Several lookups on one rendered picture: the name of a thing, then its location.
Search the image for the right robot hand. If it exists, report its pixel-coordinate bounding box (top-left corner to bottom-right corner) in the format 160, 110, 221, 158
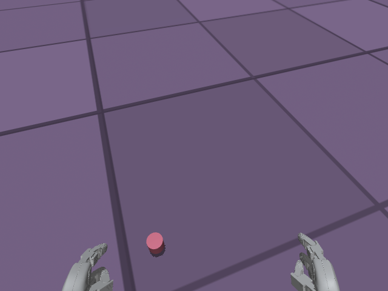
290, 233, 340, 291

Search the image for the tin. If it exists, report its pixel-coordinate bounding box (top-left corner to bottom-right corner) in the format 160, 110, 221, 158
146, 232, 164, 254

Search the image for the left robot hand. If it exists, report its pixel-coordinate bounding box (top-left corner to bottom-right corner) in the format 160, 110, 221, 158
62, 243, 113, 291

